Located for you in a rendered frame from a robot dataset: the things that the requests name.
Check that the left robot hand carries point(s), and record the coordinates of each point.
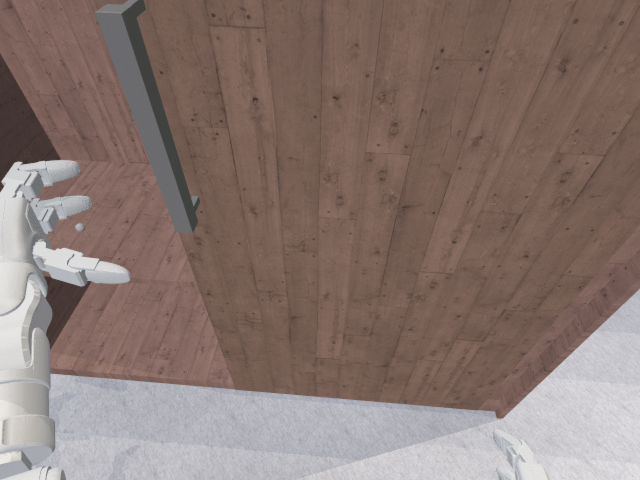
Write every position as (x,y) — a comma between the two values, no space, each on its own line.
(22,224)

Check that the robot left forearm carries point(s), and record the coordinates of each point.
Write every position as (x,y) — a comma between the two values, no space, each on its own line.
(27,433)

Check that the handle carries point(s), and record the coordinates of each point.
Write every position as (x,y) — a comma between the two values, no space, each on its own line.
(124,40)

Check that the right robot hand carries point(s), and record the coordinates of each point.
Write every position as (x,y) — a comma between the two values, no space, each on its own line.
(519,456)

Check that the wardrobe door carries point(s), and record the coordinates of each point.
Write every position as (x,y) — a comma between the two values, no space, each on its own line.
(398,198)
(619,259)

